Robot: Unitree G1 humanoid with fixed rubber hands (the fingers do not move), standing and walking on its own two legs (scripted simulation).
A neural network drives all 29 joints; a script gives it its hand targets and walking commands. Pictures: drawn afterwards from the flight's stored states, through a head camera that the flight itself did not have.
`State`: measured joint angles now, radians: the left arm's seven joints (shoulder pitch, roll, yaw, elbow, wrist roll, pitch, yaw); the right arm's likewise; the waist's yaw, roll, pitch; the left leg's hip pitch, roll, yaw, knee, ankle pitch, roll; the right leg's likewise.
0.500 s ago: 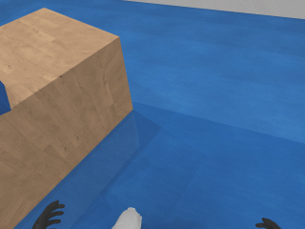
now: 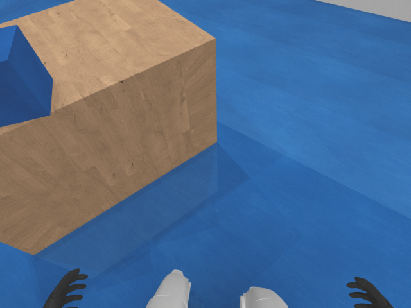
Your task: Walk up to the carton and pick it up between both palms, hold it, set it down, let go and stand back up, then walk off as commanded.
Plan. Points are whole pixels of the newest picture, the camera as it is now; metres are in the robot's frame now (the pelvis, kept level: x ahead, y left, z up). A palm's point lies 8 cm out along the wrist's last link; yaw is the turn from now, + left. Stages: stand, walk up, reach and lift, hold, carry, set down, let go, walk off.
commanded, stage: walk up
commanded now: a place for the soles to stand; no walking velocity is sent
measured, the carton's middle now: out of the picture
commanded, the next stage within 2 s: none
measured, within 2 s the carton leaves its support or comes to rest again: neither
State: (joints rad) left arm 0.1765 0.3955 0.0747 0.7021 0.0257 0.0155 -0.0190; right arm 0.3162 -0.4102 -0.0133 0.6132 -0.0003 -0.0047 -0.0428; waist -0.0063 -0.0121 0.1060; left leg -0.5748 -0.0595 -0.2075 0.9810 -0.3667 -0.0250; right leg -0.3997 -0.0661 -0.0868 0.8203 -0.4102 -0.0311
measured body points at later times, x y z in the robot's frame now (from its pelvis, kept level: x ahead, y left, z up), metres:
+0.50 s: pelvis -0.03 +0.03 +0.00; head -0.01 +0.05 +0.45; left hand +0.02 +0.37 -0.10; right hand +0.15 -0.24 -0.08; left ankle -0.04 +0.16 -0.71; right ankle +0.01 -0.08 -0.69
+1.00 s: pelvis -0.01 +0.02 +0.01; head +0.03 +0.00 +0.46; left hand -0.02 +0.37 -0.05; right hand +0.20 -0.22 -0.10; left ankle -0.03 +0.20 -0.65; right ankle +0.03 -0.06 -0.71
